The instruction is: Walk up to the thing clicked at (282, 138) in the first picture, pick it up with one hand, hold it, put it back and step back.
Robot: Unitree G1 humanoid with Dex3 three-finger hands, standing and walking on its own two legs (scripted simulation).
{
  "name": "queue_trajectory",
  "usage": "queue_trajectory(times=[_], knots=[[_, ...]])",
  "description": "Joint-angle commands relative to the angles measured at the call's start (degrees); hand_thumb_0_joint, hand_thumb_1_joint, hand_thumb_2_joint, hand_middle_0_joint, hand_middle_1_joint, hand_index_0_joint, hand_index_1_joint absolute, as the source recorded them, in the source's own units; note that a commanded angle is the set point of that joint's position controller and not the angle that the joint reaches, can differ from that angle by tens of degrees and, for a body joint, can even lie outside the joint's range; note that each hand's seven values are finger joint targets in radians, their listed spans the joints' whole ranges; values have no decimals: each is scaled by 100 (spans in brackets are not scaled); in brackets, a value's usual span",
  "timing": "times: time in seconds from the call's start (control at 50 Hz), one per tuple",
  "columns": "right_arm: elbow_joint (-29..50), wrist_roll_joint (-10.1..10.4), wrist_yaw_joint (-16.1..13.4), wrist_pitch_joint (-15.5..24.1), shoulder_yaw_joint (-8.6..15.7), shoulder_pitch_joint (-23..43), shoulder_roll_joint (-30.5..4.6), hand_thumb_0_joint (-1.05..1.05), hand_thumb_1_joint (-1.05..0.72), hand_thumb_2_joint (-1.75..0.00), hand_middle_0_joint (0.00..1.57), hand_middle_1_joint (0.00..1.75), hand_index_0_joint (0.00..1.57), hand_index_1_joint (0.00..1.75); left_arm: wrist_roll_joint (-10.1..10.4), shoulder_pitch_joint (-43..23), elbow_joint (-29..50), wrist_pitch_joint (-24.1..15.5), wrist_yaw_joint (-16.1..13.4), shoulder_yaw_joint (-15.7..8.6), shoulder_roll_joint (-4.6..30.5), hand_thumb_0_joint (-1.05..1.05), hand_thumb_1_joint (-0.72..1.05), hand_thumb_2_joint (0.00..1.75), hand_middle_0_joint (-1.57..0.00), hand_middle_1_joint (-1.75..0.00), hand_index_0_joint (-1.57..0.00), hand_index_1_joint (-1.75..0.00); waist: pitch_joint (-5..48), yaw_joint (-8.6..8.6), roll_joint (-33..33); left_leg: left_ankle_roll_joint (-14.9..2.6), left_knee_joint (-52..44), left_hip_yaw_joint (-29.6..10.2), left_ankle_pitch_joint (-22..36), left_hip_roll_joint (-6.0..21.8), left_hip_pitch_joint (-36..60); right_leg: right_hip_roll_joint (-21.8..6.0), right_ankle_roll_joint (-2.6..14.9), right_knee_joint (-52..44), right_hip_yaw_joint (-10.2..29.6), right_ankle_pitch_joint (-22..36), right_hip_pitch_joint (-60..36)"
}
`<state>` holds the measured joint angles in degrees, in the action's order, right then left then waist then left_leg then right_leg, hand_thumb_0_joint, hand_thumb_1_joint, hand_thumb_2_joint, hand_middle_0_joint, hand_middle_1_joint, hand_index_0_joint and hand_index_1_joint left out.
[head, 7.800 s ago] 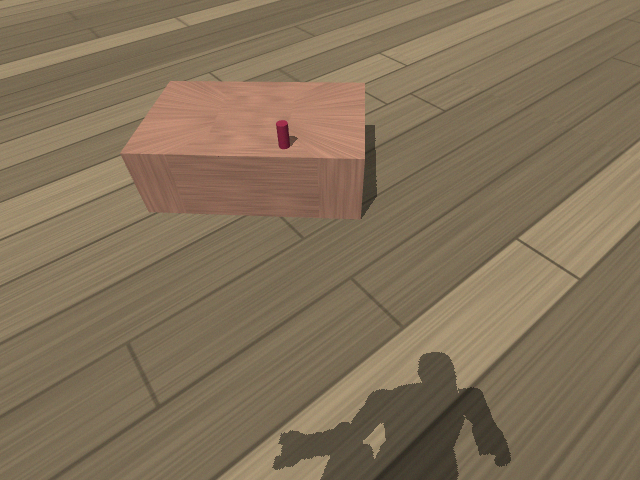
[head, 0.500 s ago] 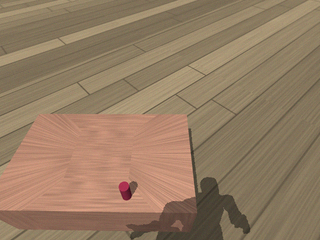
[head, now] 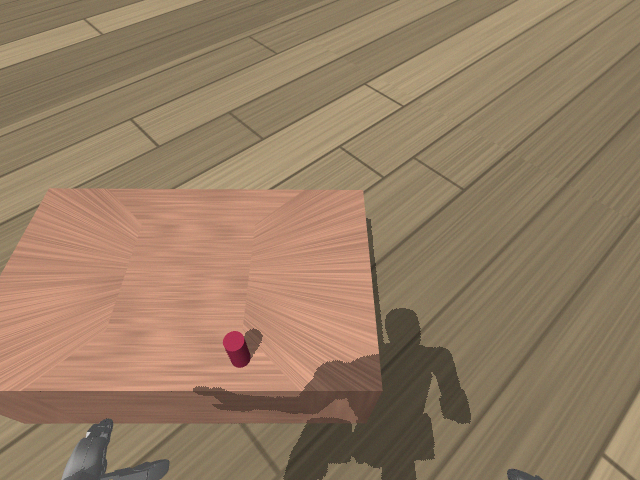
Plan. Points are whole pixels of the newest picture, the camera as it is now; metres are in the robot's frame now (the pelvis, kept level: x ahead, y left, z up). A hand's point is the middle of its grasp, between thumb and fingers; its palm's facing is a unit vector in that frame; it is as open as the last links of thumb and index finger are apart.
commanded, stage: go down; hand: left
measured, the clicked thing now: (237, 350) +0.44 +0.19 -0.39
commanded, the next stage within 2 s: none
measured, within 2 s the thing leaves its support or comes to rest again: neither
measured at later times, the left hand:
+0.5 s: hand out of the picture +0.17 +0.28 -0.14, palm faces +0.07 -0.95 -0.32, open 17.4 cm
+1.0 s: hand out of the picture +0.15 +0.29 -0.14, palm faces +0.07 -0.95 -0.31, open 17.6 cm
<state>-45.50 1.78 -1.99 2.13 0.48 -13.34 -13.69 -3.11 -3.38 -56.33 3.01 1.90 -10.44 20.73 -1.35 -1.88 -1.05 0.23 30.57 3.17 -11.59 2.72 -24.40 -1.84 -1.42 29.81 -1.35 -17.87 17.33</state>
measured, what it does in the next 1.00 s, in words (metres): lowers itself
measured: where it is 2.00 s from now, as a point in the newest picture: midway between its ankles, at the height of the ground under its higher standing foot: outside the picture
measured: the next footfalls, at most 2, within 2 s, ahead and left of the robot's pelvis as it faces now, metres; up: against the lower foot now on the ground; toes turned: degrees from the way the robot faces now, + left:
none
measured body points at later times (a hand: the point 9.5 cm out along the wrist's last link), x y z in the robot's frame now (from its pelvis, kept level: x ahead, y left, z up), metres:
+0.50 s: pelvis +0.02 -0.01 -0.03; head +0.07 +0.00 +0.42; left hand +0.17 +0.33 -0.11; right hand +0.17 -0.28 -0.12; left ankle +0.04 +0.12 -0.73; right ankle -0.03 -0.14 -0.73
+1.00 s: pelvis +0.01 +0.00 -0.05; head +0.06 +0.01 +0.39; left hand +0.15 +0.34 -0.11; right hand +0.16 -0.26 -0.13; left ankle +0.04 +0.12 -0.73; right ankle -0.03 -0.14 -0.73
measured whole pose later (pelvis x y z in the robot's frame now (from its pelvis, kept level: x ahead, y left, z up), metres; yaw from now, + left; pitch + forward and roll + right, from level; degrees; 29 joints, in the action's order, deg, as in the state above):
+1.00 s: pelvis +0.01 +0.00 -0.05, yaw +1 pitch +13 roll -2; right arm -32.7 1.3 -9.2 9.0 -0.5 -15.7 -13.7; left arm 0.2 18.4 -16.3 23.3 10.9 -15.6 24.2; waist 8.0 -2.2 1.3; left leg 0.6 56.7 -0.2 -24.0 4.1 -45.9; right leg -1.0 -1.2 54.3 -3.2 -30.6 36.6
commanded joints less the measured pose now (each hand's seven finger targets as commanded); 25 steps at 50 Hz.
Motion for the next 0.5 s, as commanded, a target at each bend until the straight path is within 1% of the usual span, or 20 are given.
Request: queue_trajectory(times=[0.0,0.02,0.04,0.06,0.08,0.1,0.12,0.14,0.16,0.18,0.22,0.24,0.28,0.3,0.34,0.36,0.4,0.42,0.46,0.48], knots=[[1057,62,-132,213,356,218,-1090,0,-93,-91,20,30,20,30,-31,463,942,601,33,-341,1297,0,-6,9,-5,-2,-5,-1,1192,289,444,-2,-272,-119,865,-233,946,262,281,-405,-145,1027,-31],[1150,64,-139,237,331,280,-1059,0,-93,-90,20,30,20,30,-29,464,965,733,63,-284,1255,0,-14,7,-6,-1,-5,0,1016,243,335,-21,-252,-100,630,-225,811,265,272,-403,-161,816,33],[1207,79,-147,263,328,286,-1042,0,-93,-91,20,30,20,30,-6,499,1117,827,92,-330,1293,0,-20,7,-6,-1,-5,-1,938,252,253,-39,-230,-111,551,-219,741,268,271,-387,-168,742,144],[1260,74,-157,281,312,249,-1025,0,-92,-90,20,30,20,30,12,515,1151,916,126,-306,1257,0,-26,6,-6,-1,-6,-1,827,196,243,-61,-189,-80,403,-244,665,241,257,-391,-142,624,272],[1289,75,-158,308,320,177,-1009,0,-91,-90,20,30,20,30,43,497,1285,976,179,-241,1146,0,-33,6,-7,-2,-6,-3,834,145,148,-75,-138,-85,327,-223,627,251,249,-325,-149,566,363],[1309,68,-167,349,311,144,-1008,0,-89,-90,20,30,20,30,46,479,1397,1012,217,-278,1190,0,-38,5,-7,-3,-6,-3,804,141,216,-66,-103,-89,263,-210,583,260,258,-255,-160,492,431],[1318,64,-171,379,331,73,-1024,0,-89,-89,20,30,20,30,73,475,1457,1028,255,-326,1169,0,-43,4,-8,-3,-7,-4,890,81,221,-69,-25,-107,333,-189,610,272,260,-156,-158,573,479],[1309,59,-186,419,343,37,-1046,0,-88,-89,20,30,20,30,60,266,1622,1009,305,-366,1281,0,-47,4,-8,-4,-7,-4,965,33,219,-80,107,-123,361,-180,574,278,247,-42,-143,611,600],[1349,43,-203,448,353,-18,-1082,0,-87,-89,20,30,20,30,52,453,1469,1027,330,-481,1335,0,-50,4,-8,-4,-7,-4,1048,-5,126,-89,247,-131,522,-178,560,278,221,72,-124,783,638],[1320,34,-210,493,354,-88,-1045,0,-87,-89,20,30,20,30,63,106,1952,958,406,-388,1324,0,-52,4,-8,-4,-7,-5,1188,-65,173,-105,388,-141,570,-172,565,270,206,190,-109,856,711],[1282,12,-252,589,378,-161,-1055,0,-88,-89,20,30,20,30,50,140,2158,869,472,-552,1483,0,-54,4,-8,-3,-7,-5,1502,-59,275,-114,630,-164,769,-171,575,252,180,430,-78,1071,796],[1308,5,-263,634,371,-166,-1043,0,-88,-89,20,30,20,30,50,314,2167,833,514,-559,1441,0,-57,3,-9,-4,-7,-5,1519,-56,371,-107,720,-170,778,-156,552,260,187,560,-72,1048,898],[1354,-19,-301,690,396,-149,-1047,0,-88,-89,20,30,20,30,27,551,2512,767,559,-784,1743,0,-57,3,-9,-4,-7,-6,1897,17,446,-139,928,-189,1053,-151,585,237,153,712,-43,1295,905],[1368,-31,-323,699,394,-144,-1033,0,-89,-90,20,30,20,30,26,712,2598,779,588,-779,1703,0,-58,3,-9,-4,-7,-6,1948,13,462,-155,999,-194,1132,-156,564,225,132,755,-25,1400,939],[1409,-43,-363,721,378,-84,-1046,0,-89,-89,20,30,20,30,6,863,2812,849,625,-812,1763,0,-59,1,-9,-4,-7,-5,1902,50,623,-145,1082,-194,1084,-165,480,220,131,802,-15,1308,994],[1428,-49,-388,730,368,-30,-1046,0,-89,-89,20,30,20,30,-2,919,2830,880,629,-911,1843,0,-59,0,-9,-3,-8,-4,1838,61,631,-135,1097,-221,1062,-152,412,241,136,825,-38,1250,1042],[1483,-49,-433,731,343,12,-1014,0,-89,-89,20,30,20,30,25,1176,2941,997,678,-891,1735,0,-60,0,-9,-2,-7,-3,1778,52,615,-157,1169,-222,997,-163,311,236,114,836,-43,1219,1123],[1509,-54,-448,735,340,14,-1031,0,-89,-89,20,30,20,30,26,1192,3027,1051,683,-1011,1873,0,-59,0,-9,-2,-7,-3,1775,64,590,-168,1223,-231,1063,-159,262,240,107,878,-56,1291,1087],[1560,-61,-484,733,308,21,-978,0,-89,-89,20,30,20,30,73,1465,3022,1184,764,-949,1706,0,-57,1,-8,-2,-7,-3,1731,58,592,-177,1332,-229,1115,-159,174,240,92,953,-54,1350,1218],[1590,-59,-498,740,314,32,-1001,0,-89,-89,20,30,20,30,97,1449,3103,1243,818,-943,1706,0,-59,1,-8,-2,-7,-3,1680,33,568,-181,1360,-248,1079,-153,128,252,95,975,-68,1281,1276]])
